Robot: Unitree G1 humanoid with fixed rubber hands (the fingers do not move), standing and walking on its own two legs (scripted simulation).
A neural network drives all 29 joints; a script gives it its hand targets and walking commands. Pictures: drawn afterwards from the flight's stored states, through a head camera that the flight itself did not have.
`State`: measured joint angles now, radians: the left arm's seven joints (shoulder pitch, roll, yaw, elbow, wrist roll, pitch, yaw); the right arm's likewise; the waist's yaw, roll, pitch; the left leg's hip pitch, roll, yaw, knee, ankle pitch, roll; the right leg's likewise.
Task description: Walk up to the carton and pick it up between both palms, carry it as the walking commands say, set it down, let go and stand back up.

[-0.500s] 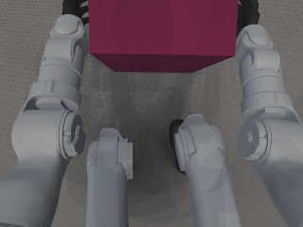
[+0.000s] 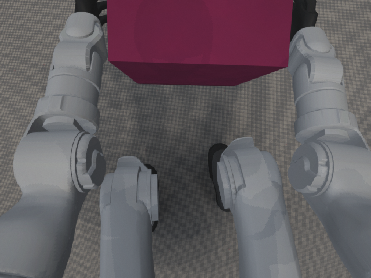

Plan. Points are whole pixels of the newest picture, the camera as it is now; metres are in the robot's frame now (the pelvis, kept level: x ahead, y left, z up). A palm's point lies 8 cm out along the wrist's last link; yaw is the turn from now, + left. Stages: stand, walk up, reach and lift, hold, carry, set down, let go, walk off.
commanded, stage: set down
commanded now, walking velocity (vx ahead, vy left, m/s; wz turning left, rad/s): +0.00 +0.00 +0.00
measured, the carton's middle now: (192, 27) +0.55 -0.08 -0.23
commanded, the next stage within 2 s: none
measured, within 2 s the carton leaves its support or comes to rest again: neither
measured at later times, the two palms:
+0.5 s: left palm (94, 27) +0.55 +0.11 -0.17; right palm (295, 28) +0.50 -0.26 -0.17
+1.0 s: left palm (71, 18) +0.56 +0.14 -0.16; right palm (324, 28) +0.49 -0.30 -0.15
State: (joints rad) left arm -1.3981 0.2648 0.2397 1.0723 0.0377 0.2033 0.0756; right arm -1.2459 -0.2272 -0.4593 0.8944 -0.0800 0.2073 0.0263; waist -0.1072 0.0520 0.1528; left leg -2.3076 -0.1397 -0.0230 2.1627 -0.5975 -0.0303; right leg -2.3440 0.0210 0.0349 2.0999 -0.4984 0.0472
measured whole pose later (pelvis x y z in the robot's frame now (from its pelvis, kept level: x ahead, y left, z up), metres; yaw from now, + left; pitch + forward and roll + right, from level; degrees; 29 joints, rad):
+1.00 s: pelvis +0.01 -0.01 +0.00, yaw -1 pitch +43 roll +0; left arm -1.32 0.40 0.10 0.98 -0.13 0.12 0.07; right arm -1.22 -0.42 -0.26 1.00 0.24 0.07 -0.03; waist -0.09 0.00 0.18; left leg -2.30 -0.07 -0.02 2.18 -0.63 -0.02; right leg -2.36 0.01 0.01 2.11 -0.50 0.01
